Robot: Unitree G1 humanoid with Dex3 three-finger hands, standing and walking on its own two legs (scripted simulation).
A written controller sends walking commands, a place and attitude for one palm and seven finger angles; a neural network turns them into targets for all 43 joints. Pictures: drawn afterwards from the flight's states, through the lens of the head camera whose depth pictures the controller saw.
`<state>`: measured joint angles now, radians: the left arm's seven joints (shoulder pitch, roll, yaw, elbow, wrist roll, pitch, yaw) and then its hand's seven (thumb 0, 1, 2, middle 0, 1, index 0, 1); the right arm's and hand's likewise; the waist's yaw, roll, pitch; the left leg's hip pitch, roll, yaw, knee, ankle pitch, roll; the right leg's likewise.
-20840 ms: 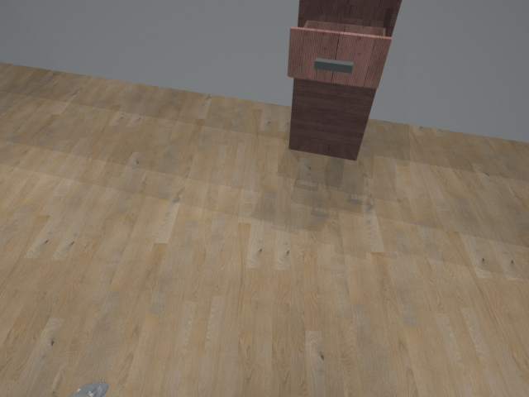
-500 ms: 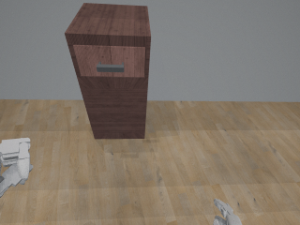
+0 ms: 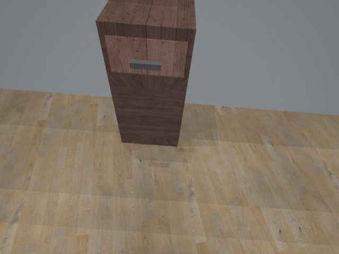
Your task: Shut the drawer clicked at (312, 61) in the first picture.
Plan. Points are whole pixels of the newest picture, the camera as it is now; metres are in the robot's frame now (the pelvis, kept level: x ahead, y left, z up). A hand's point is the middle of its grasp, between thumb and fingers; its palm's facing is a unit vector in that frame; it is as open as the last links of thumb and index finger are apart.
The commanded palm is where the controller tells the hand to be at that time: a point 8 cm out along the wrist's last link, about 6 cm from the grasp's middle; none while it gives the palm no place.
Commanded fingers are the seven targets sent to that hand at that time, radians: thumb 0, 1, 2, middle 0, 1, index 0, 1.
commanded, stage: let the arm hang, fingers relaxed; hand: left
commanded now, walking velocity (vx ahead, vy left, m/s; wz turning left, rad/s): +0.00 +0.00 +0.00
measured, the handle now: (146, 62) +0.87 +0.17 -0.06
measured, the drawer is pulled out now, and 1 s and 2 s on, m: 0.00 0.00 0.00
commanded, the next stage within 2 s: look to check the result in 0.70 s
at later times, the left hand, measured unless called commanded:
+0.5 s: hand out of the picture +0.01 +0.16 -0.17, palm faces +0.02 -0.98 -0.18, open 7.2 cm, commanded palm none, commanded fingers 0.00 0.90 0.90 -0.20 -0.30 -0.20 -0.30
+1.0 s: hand out of the picture +0.00 +0.14 -0.17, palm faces +0.03 -0.98 -0.18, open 7.4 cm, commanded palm none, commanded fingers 0.00 0.90 0.90 -0.20 -0.30 -0.20 -0.30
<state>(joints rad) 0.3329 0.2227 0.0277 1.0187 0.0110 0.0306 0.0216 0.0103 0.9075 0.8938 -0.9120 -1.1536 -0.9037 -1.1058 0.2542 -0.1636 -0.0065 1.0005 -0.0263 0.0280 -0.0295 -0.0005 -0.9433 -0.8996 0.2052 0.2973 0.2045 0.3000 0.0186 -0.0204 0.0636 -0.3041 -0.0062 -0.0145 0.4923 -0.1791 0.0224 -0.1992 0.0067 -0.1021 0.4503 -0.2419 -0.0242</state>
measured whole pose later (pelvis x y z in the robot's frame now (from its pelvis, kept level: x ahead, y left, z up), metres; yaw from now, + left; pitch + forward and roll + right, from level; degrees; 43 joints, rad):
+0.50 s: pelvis +0.01 +0.00 +0.00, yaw -1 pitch -2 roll +0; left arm 0.27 0.12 0.00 1.14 0.01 -0.01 0.04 0.00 0.92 0.90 -0.22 -0.32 -0.21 -0.33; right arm 0.30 -0.10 0.00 1.14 -0.02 0.01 -0.04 0.01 -0.92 -0.90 0.20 0.30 0.20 0.30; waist 0.00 0.02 0.04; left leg -0.23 -0.02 0.01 0.42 -0.17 0.02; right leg -0.16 0.00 -0.08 0.43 -0.25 -0.02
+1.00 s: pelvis +0.02 -0.02 +0.00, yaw -2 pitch -2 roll +0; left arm 0.31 0.11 0.01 1.15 0.00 -0.01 0.04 0.00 0.91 0.90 -0.20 -0.30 -0.19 -0.30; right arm 0.29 -0.11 -0.01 1.15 -0.02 0.01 -0.04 0.00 -0.91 -0.90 0.20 0.30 0.20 0.30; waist 0.00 0.01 0.06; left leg -0.21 0.01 0.01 0.42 -0.19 0.00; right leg -0.13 0.02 -0.07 0.42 -0.26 -0.04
